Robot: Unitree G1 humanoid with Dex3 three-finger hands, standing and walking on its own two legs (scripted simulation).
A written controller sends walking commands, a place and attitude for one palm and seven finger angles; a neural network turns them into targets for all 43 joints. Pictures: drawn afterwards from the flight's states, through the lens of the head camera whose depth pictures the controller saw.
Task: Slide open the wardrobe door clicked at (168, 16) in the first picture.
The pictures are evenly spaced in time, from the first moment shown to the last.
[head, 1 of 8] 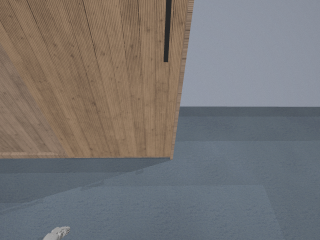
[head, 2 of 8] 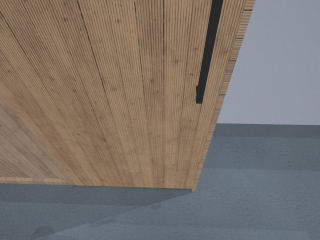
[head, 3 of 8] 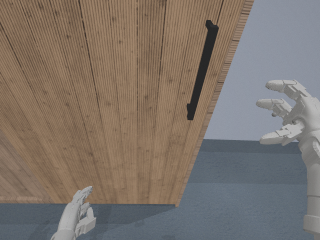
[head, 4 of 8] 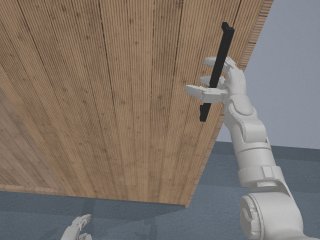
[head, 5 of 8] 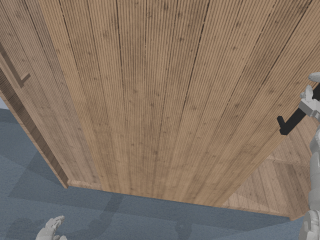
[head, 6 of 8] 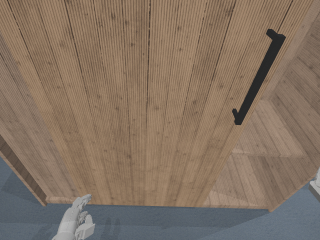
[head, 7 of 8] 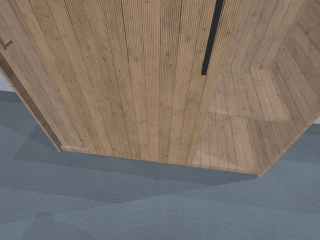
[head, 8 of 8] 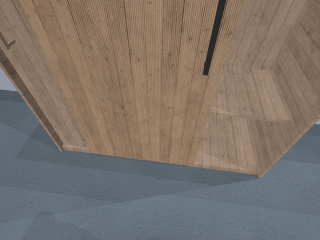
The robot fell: no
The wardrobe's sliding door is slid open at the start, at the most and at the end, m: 0.00 0.46 0.45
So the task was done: yes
